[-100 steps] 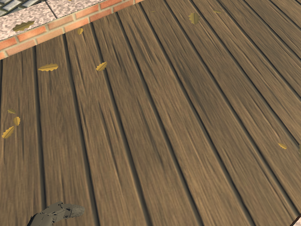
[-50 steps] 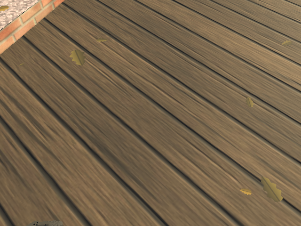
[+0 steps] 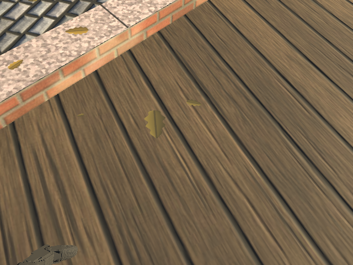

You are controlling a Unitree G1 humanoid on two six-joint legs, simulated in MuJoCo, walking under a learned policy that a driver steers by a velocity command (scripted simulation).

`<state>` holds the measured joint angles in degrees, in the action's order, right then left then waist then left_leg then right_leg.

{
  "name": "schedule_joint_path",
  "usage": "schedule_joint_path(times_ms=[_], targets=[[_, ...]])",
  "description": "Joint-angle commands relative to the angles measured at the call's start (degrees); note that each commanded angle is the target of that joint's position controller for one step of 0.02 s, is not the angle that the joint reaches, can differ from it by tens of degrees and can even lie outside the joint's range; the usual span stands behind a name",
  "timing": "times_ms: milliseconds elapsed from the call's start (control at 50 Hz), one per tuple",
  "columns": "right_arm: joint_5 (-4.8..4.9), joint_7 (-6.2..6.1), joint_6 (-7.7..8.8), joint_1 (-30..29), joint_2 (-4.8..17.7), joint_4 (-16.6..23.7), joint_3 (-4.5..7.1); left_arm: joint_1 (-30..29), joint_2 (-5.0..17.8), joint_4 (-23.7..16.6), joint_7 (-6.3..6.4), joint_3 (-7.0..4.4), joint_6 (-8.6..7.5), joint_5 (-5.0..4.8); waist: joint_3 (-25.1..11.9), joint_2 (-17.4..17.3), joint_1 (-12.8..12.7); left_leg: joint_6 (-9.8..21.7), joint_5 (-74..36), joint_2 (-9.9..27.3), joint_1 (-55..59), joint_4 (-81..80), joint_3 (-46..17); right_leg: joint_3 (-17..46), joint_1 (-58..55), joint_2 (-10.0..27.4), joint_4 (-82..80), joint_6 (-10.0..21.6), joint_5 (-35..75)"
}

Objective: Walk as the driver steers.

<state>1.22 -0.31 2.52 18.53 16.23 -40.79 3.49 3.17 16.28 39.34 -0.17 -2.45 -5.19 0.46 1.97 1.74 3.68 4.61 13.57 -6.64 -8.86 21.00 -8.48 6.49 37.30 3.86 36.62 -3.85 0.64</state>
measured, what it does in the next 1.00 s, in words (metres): walks ahead: right foot, then left foot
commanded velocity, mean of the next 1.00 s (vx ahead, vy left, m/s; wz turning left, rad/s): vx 0.50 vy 0.00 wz -0.09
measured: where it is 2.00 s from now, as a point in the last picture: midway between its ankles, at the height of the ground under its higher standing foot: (197, 138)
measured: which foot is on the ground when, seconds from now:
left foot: down 0.00-0.14, up 0.16-0.58, down 0.60-1.00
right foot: up 0.00-0.12, down 0.14-0.60, up 0.62-1.00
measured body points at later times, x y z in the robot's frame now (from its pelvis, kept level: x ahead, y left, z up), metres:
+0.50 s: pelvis +0.26 -0.03 +0.00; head +0.30 -0.03 +0.45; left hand +0.21 +0.25 -0.12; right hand +0.53 -0.21 -0.07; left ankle +0.39 +0.14 -0.71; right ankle +0.22 -0.15 -0.75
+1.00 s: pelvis +0.51 +0.01 -0.01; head +0.53 +0.00 +0.44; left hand +0.76 +0.21 -0.09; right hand +0.48 -0.29 -0.13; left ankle +0.41 +0.14 -0.75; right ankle +0.65 -0.16 -0.71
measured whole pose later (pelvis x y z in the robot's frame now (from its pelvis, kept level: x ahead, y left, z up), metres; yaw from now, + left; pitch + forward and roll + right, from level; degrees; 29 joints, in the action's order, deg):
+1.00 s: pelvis +0.51 +0.01 -0.01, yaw -10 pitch +1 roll +3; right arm 0.5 -0.3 4.6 19.6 17.0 -47.2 4.7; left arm 5.4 16.6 38.1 -2.7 -3.2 -1.2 -1.2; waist 1.7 2.5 5.2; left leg -1.1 17.5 -0.1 2.9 13.7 12.0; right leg 0.9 37.7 5.3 40.4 1.0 -1.4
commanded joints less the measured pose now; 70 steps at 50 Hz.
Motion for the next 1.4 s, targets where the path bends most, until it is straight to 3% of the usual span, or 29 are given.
schedule_joint_path(times_ms=[20, 80, 120, 140, 160, 180, 200, 220, 260, 400, 500, 580, 600, 620, 640, 660, 740, 900, 1000, 1040, 1080, 1100, 1120, 1140, 1160, 1180, 1200, 1260, 1400], targets=[[0.48, -0.58, 0.17, 1.8, 9.6, 2.4, 2.76, -5.9, 4.6, -5.0, -0.58, -1.11, -1.31, -0.75, -2.3, -7.3, 0.7, 7.4, -8.4, 12.0, -4.3, -3.6, -10.7, -2.4, -9.7, -4.1, -6.1, 0.2, 3.6], [0.27, -0.88, -0.29, 1.4, 9.2, 2.4, 2.85, -3.9, 6.8, -4.7, -1.07, -2.17, -2.18, -1.00, -2.6, -9.0, -1.2, 6.3, -7.9, 14.0, 0.6, 1.6, -16.2, -1.1, -12.2, -4.1, -9.0, 2.4, -3.0], [0.01, -0.76, -0.33, -0.1, 6.9, 3.2, 2.15, 4.8, 8.7, -2.7, -0.64, -3.45, -2.75, -0.57, -6.6, -9.0, -5.9, 3.7, -11.7, 10.8, -1.3, 10.1, -15.0, -1.8, -25.3, -2.9, -12.0, 5.5, -3.5], [-0.84, -0.52, -0.04, 0.2, 3.4, 4.1, 0.79, 13.1, 11.6, -1.8, -0.24, -4.23, -2.93, 0.46, -14.1, -3.4, -9.2, 1.7, -6.0, 7.6, -6.9, 24.8, -9.9, 6.3, -38.9, 6.1, -11.1, 9.3, -6.2], [0.72, -0.52, 0.43, 9.0, 0.4, 5.1, -0.21, 18.6, 16.1, 0.7, -0.50, -5.37, -2.18, 1.08, -20.5, 16.0, -5.7, -2.4, 17.9, -0.5, -26.8, 43.0, -2.2, 32.8, -56.4, 18.2, -15.9, 19.4, -18.2], [1.23, -0.75, 0.57, 9.6, 5.8, 3.3, 0.50, 18.4, 11.1, 0.6, -0.98, -4.44, -1.97, -0.61, -17.5, 12.4, -6.9, -3.3, 19.1, 3.5, -34.3, 51.1, -3.5, 40.2, -55.3, 19.6, -19.4, 19.6, -31.8], [0.87, -0.71, 0.44, 3.2, 8.8, 3.6, 1.29, 16.1, 7.4, 0.2, -0.84, -3.40, -1.67, -0.79, -10.1, 6.6, -8.5, -3.5, 13.6, 5.3, -36.1, 53.2, -3.0, 31.7, -48.9, 16.7, -20.2, 17.2, -31.3], [0.07, -0.79, 0.39, -0.8, 8.4, 4.5, 1.25, 13.5, 6.5, -0.1, -0.81, -2.82, -1.23, -0.20, -6.2, 2.5, -8.0, -3.7, 9.9, 6.9, -34.9, 52.4, -0.9, 24.4, -42.5, 14.1, -20.7, 15.7, -24.6], [-0.57, -0.23, 0.89, -4.1, 6.6, 5.8, 1.21, 11.5, 4.8, 0.7, -0.63, -1.97, -1.01, 0.36, -2.1, 2.7, -6.0, -3.5, 5.6, 9.6, -32.0, 47.1, 0.0, 15.6, -34.3, 10.2, -22.9, 15.1, -13.0], [-1.33, 0.75, 2.19, -11.7, 1.3, 8.1, -1.01, 13.7, 8.8, 3.7, -0.29, -2.78, -0.29, -1.71, -1.2, 3.1, -6.1, -5.7, -4.1, 10.4, -24.8, 21.9, 6.2, 6.2, -27.9, 6.6, -26.8, 16.8, 0.0], [-0.28, 1.63, 3.20, -18.3, 3.3, 9.5, -0.48, 18.6, 9.8, 5.8, -0.01, -2.99, 0.95, -2.47, -1.0, 3.6, -7.7, -6.1, -11.7, 7.5, -17.2, 10.3, 5.9, 7.4, -28.3, 7.2, -24.0, 15.0, -2.1], [-0.65, 1.03, 3.71, -9.3, 7.3, 7.1, 1.76, 18.3, 8.6, 5.8, 0.40, -2.63, 1.63, -2.06, -5.3, 3.3, -1.5, -2.5, -9.3, 7.9, 1.7, 3.9, 6.0, 7.4, -24.8, 4.3, -12.8, 10.8, -1.6], [-1.79, 0.31, 3.68, -0.6, 10.7, 6.2, 2.85, 17.0, 5.1, 4.3, 0.23, -1.37, 1.34, -1.13, -12.0, -1.6, 2.8, 1.0, -7.8, 17.0, 14.9, 4.7, -2.3, 4.2, -17.2, 0.4, 2.2, 8.5, -8.3], [-2.40, 0.20, 2.68, 4.2, 15.3, 5.1, 3.95, 22.7, 0.4, 2.5, 0.43, 0.12, 0.50, -1.51, -19.4, -16.9, 1.5, 8.6, 0.2, 30.4, 29.8, 1.0, -22.7, -2.9, 0.0, -5.9, 20.6, 5.3, -30.3], [-1.83, 0.50, 2.46, 5.2, 11.5, 4.1, 3.26, 22.3, 5.0, 2.9, 0.57, -0.96, 0.29, -2.86, -17.7, -16.0, 2.2, 10.6, 11.6, 31.1, 27.5, -3.0, -31.4, 0.2, 7.3, -3.7, 30.5, 4.8, -33.7], [-1.28, 0.55, 2.59, 2.4, 8.2, 4.2, 2.23, 18.6, 8.1, 2.5, 0.59, -2.00, 0.54, -3.21, -10.6, -11.6, 2.1, 8.7, 12.2, 28.9, 21.7, -4.1, -24.1, 1.0, 9.7, -1.5, 33.7, 4.9, -29.0], [-1.91, 0.94, 3.33, -6.4, 3.5, 3.2, 0.95, 15.1, 5.1, 1.7, 0.24, -2.27, 2.52, -2.17, -1.5, -9.2, -3.1, 5.8, -5.1, 22.1, 4.2, -10.2, -5.2, -0.4, 3.1, 3.0, 29.4, 3.7, -18.1], [-1.46, -0.08, 3.69, -5.0, 8.2, -0.7, 2.71, 4.8, 2.0, -2.8, -1.79, -1.09, 3.14, -1.65, 1.0, -4.9, -1.7, 5.2, -17.2, 21.0, 3.3, -13.2, 11.4, -3.4, 1.2, 2.7, 9.7, 3.4, -0.1], [-0.03, -0.20, 2.38, -1.5, 10.9, -3.1, 3.64, -2.6, 3.1, -6.8, -3.20, -1.17, 3.34, -1.71, 3.1, -4.5, 0.1, 3.1, -20.0, 23.2, 10.2, -10.6, 15.6, -7.0, 0.6, 1.3, 1.3, 6.3, -3.3], [0.41, -0.36, 1.61, -1.5, 12.6, -3.4, 4.10, -1.8, 4.6, -7.6, -3.44, -1.91, 3.60, -1.46, 1.2, -5.8, -1.5, 1.9, -35.4, 23.4, 12.6, -4.5, 17.7, -10.0, -4.0, -1.5, 0.1, 8.5, -9.2], [0.92, -0.71, 0.69, -2.4, 13.3, -3.2, 4.19, 9.6, 8.2, -5.3, -3.01, -4.21, 4.02, -1.49, -5.7, -5.9, -8.5, -0.2, -49.9, 21.1, 10.3, 12.7, 20.9, -13.3, -20.5, -6.8, -3.5, 11.7, -9.9], [0.09, -1.01, 0.82, -1.3, 11.5, -2.7, 3.36, 19.8, 12.2, -2.5, -2.04, -6.27, 4.52, -1.71, -11.1, -3.0, -12.9, -2.6, -40.5, 18.9, -1.0, 28.0, 21.4, -8.4, -38.0, -6.0, -4.5, 14.2, -7.7], [-2.78, -0.25, 1.93, 4.1, 3.3, 0.8, 0.54, 19.9, 20.0, -2.4, -1.26, -7.55, 4.36, -2.46, -15.4, 14.2, -6.9, -6.9, 12.3, 8.8, -28.7, 50.4, 19.5, 22.7, -58.7, 10.3, -7.8, 24.6, -13.8], [-1.22, 0.42, 4.11, -0.2, 5.8, 1.4, 0.38, 21.6, 16.5, -4.7, -1.46, -6.21, 3.41, -2.07, -25.4, 9.2, -10.2, -6.6, 21.2, 5.3, -35.3, 58.8, 4.8, 42.1, -62.4, 15.7, -18.2, 28.7, -24.4], [1.21, 0.88, 5.17, -6.6, 9.6, 3.1, 1.43, 20.0, 12.8, -4.0, -1.76, -5.05, 2.55, -1.45, -17.3, 4.9, -11.5, -5.2, 15.7, 8.2, -40.3, 58.9, 3.3, 34.4, -57.7, 14.2, -20.1, 25.1, -22.0], [0.97, 0.66, 5.76, -7.9, 8.8, 3.5, 0.98, 17.1, 11.3, -4.0, -1.67, -4.57, 2.09, -1.55, -11.8, 1.9, -9.3, -4.3, 10.8, 10.5, -39.3, 54.3, 3.6, 27.8, -49.6, 11.9, -20.0, 23.1, -18.2], [-0.60, 0.19, 5.82, -7.8, 8.7, 2.9, 1.10, 13.0, 9.4, -4.6, -1.52, -3.89, 2.03, -1.50, -7.9, -0.7, -6.7, -4.6, 7.8, 12.4, -35.6, 49.2, 3.6, 22.1, -41.1, 9.7, -20.2, 21.5, -11.8], [-1.50, 0.39, 3.86, -3.4, 8.0, 0.9, 1.33, 8.4, 6.5, -5.4, -0.91, -2.76, 1.54, -0.27, -6.1, 1.2, -2.4, -6.2, 3.5, 14.5, -26.5, 42.6, 4.5, 13.9, -29.2, 7.6, -23.2, 21.3, 1.9], [-0.64, 1.12, 2.64, -12.6, 4.0, 1.8, -0.35, 12.9, 8.2, -0.5, -0.07, -2.52, 0.34, -0.33, -0.9, 1.2, -6.5, -6.4, -20.2, 13.7, -26.8, 21.4, 6.9, -0.3, -27.2, 4.4, -27.6, 16.4, 2.7]])
Velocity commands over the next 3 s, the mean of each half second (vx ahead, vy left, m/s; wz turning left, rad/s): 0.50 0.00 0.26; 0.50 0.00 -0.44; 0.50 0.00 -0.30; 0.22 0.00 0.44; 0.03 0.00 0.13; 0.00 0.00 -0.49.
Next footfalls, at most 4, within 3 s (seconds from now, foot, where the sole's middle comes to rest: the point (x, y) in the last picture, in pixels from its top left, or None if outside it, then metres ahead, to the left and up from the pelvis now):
0.14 right None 0.26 -0.14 -0.78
0.60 left None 0.45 0.14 -0.78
1.10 right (204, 202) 0.70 -0.16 -0.78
1.64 left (171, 133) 1.06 -0.04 -0.78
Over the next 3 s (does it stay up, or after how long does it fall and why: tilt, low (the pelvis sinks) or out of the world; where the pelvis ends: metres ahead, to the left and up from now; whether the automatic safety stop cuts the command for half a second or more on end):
stays up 0.98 -0.19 0.00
